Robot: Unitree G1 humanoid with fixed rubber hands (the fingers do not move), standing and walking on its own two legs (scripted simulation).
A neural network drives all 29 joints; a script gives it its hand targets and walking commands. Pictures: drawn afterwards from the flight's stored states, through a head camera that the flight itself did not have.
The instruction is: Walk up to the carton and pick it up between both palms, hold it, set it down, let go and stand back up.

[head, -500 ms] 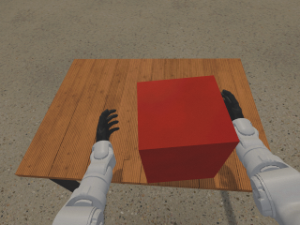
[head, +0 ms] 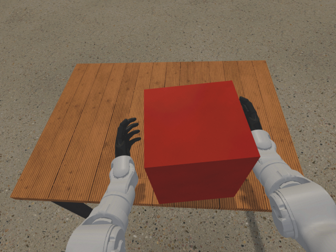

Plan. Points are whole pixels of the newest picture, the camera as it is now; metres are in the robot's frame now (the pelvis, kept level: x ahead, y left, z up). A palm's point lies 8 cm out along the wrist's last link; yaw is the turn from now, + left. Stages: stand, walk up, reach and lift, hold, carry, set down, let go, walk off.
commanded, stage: reach and lift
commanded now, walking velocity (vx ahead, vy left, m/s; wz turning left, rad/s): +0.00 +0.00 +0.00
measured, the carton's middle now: (192, 147) +0.37 -0.01 +0.00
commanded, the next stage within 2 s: none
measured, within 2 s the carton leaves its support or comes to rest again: leaves its support in 1.72 s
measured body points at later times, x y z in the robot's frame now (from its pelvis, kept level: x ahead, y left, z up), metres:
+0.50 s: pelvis +0.00 +0.00 +0.00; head +0.07 -0.01 +0.45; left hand +0.37 +0.17 +0.02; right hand +0.44 -0.13 +0.03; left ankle -0.01 +0.15 -0.73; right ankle +0.02 -0.09 -0.73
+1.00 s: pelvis +0.01 +0.00 +0.01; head +0.07 +0.00 +0.46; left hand +0.37 +0.17 +0.02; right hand +0.42 -0.13 +0.03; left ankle -0.01 +0.15 -0.73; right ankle +0.02 -0.09 -0.73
